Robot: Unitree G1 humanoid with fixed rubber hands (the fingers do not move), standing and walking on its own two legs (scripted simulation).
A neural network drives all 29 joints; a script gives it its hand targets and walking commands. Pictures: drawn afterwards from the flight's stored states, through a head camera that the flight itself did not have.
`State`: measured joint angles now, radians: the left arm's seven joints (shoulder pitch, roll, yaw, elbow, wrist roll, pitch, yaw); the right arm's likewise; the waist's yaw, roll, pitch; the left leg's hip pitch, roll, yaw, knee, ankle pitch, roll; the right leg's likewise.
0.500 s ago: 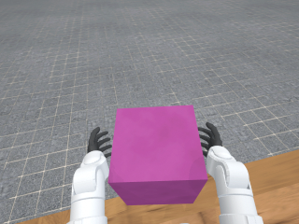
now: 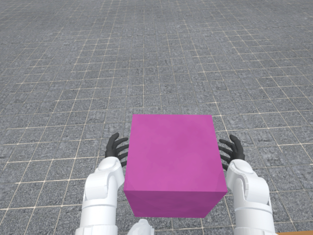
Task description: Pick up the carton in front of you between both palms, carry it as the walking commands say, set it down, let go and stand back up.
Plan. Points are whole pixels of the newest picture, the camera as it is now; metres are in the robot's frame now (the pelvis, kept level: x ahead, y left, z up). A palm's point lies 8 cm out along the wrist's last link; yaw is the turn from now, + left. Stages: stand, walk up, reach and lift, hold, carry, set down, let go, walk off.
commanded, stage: carry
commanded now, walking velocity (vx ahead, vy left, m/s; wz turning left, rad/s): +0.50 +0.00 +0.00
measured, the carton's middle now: (170, 169) +0.32 +0.02 -0.02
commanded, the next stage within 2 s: none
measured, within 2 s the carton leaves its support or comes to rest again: neither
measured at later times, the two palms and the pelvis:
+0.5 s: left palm (144, 96) +0.73 +0.17 -0.10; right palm (212, 96) +0.73 -0.14 -0.09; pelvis +0.42 +0.01 -0.16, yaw +2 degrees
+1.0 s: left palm (147, 59) +1.11 +0.20 -0.13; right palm (198, 59) +1.11 -0.11 -0.13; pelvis +0.79 +0.05 -0.21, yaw +0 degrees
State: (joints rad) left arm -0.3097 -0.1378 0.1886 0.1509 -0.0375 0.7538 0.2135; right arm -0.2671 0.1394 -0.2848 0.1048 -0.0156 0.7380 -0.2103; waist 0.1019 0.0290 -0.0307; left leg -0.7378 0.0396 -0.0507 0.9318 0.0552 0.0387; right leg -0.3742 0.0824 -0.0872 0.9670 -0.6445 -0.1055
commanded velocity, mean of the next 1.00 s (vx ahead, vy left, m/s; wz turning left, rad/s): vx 0.50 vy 0.00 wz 0.00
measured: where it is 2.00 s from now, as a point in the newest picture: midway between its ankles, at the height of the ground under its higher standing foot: (173, 118)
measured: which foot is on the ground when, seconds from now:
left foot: up 0.00-0.10, down 0.12-0.54, up 0.56-0.92, down 0.94-1.00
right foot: down 0.00-0.12, up 0.14-0.50, down 0.52-0.94, up 0.96-1.00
